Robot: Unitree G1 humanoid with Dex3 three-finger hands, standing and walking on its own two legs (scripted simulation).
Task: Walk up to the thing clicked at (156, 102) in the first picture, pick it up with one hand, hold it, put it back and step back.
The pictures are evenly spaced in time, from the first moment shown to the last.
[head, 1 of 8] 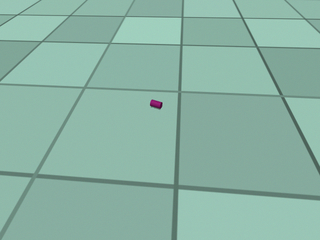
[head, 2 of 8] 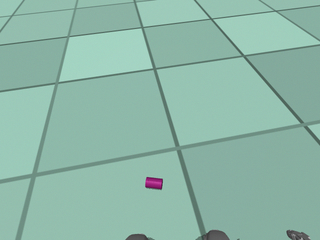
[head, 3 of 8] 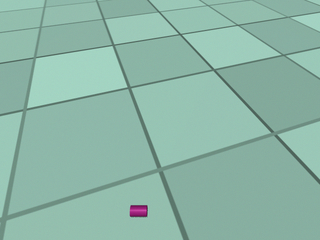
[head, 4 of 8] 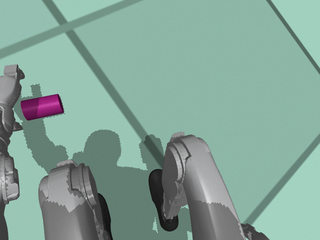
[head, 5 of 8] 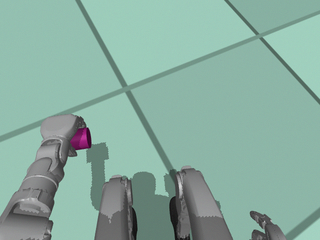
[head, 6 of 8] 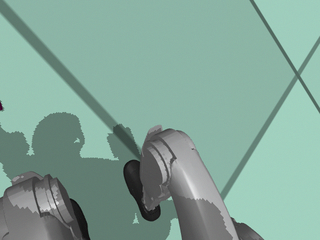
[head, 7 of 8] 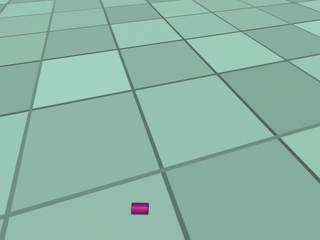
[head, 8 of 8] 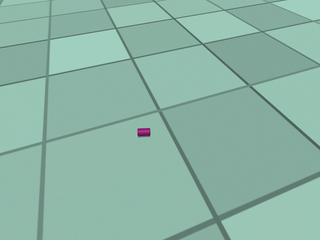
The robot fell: no
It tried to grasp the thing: yes
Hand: left
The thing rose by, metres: 0.67
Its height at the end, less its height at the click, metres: +0.00
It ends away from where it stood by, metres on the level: 0.01
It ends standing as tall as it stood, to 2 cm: yes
